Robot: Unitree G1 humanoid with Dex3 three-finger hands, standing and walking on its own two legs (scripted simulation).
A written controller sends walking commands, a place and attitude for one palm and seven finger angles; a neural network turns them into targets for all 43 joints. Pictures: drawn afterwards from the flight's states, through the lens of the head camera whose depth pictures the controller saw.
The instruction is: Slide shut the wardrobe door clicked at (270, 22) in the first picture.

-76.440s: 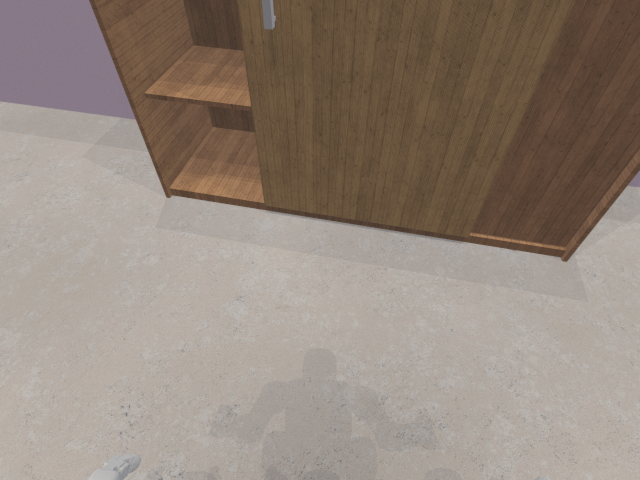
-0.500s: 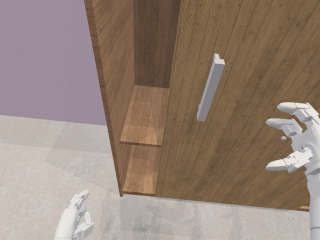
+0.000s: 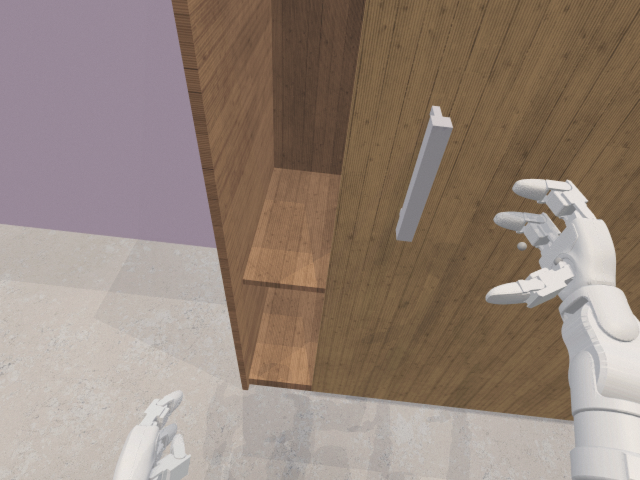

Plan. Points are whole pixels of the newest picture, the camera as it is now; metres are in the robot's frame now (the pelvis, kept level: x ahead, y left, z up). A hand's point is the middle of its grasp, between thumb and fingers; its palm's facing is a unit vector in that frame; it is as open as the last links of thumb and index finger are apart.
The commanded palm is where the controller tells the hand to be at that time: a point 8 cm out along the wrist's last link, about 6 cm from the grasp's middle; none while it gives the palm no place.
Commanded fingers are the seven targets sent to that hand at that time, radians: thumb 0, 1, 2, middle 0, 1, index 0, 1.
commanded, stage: move the hooked fingers beside the handle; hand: right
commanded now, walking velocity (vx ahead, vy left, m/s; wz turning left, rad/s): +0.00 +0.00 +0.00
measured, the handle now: (418, 177) +0.49 -0.11 +0.15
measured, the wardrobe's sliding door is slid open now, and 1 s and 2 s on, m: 0.20 0.20 0.20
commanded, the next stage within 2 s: feel for the door with the fingertips in 1.56 s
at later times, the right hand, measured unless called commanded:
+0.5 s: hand (486, 222) +0.40 -0.18 +0.16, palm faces +0.06 +1.00 +0.00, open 14.0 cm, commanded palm +0.37 -0.23 +0.15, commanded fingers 0.00 0.50 -0.30 0.30 1.20 0.30 1.20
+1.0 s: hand (473, 206) +0.42 -0.17 +0.16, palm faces +0.06 +1.00 +0.01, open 14.0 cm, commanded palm +0.39 -0.22 +0.15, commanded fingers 0.00 0.50 -0.30 0.30 1.20 0.30 1.20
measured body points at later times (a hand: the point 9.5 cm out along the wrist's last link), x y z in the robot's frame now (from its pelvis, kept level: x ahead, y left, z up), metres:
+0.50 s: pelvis +0.00 +0.00 +0.00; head +0.01 +0.02 +0.45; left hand +0.13 +0.25 -0.11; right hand +0.39 -0.23 +0.16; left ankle -0.03 +0.13 -0.73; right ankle +0.03 -0.14 -0.73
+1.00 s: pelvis +0.01 -0.01 +0.00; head +0.02 +0.01 +0.45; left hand +0.10 +0.24 -0.12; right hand +0.42 -0.22 +0.16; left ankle -0.03 +0.13 -0.73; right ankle +0.03 -0.14 -0.73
